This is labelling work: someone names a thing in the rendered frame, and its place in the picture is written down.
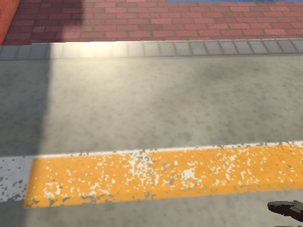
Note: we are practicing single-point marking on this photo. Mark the robot right hand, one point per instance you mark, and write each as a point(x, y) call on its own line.
point(292, 209)

